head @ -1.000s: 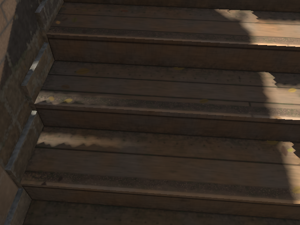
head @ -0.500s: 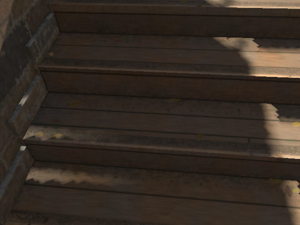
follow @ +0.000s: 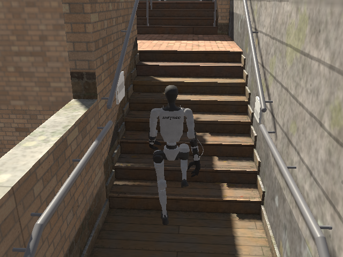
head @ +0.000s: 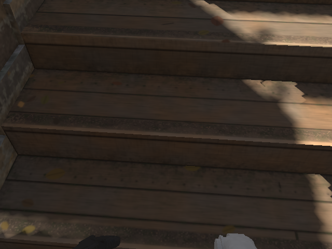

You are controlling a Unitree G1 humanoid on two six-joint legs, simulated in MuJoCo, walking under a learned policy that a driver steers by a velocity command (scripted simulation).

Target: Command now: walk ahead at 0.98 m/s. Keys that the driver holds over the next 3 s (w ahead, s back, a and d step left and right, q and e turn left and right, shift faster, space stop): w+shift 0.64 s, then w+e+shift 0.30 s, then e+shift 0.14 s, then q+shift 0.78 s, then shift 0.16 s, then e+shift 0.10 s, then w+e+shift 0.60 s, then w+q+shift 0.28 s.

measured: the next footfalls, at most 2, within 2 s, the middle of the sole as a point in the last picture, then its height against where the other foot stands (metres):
right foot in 0.14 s outside the picture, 0.16 m higher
left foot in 0.52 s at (158, 195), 0.16 m higher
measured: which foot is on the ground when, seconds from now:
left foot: down 0.00-0.16, up 0.18-0.50, down 0.52-0.88, up 0.90-1.00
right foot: up 0.00-0.12, down 0.14-0.50, up 0.52-0.88, down 0.90-1.00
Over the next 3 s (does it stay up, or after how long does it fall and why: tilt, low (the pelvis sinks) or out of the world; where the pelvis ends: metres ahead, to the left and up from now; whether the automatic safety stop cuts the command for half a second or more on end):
stays up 1.51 -0.29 0.79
